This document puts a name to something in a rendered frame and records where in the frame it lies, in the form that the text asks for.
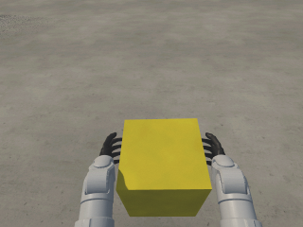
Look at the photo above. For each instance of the carton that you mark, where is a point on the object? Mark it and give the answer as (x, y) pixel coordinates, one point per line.
(162, 169)

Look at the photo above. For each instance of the right robot forearm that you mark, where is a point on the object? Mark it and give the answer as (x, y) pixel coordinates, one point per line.
(233, 194)

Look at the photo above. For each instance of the robot left hand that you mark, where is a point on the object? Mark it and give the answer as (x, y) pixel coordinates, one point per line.
(108, 147)

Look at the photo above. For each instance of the robot right hand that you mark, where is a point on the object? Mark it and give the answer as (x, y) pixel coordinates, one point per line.
(215, 149)

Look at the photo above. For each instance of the left robot forearm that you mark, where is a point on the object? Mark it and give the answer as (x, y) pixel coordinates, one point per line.
(97, 196)

